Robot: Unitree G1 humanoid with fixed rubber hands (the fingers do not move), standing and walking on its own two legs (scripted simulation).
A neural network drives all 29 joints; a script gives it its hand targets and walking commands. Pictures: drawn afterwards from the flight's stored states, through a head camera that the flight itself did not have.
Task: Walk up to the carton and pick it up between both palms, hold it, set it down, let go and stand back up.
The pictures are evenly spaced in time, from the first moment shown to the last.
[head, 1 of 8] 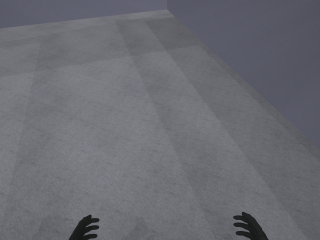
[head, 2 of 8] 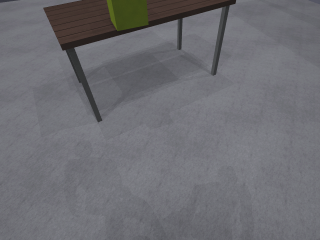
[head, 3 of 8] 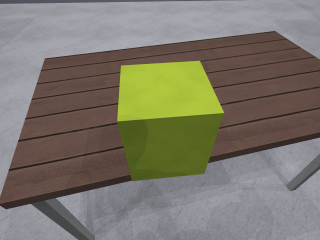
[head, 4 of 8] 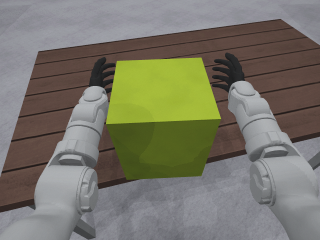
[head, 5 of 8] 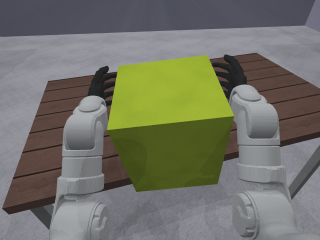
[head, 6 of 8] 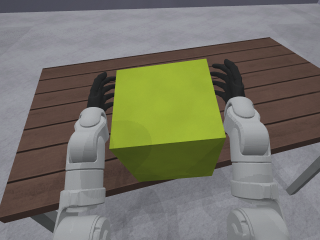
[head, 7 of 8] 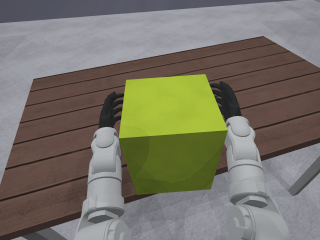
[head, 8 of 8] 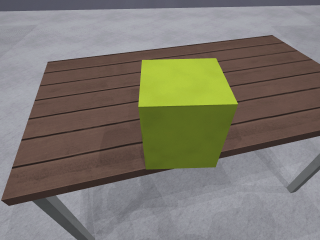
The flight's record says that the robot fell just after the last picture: no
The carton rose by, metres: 0.10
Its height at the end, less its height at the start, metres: +0.00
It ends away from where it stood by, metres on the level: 0.05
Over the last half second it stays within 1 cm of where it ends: yes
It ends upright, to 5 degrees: yes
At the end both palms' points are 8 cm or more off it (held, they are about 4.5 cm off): yes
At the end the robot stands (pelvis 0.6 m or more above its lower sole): yes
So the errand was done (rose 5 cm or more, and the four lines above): yes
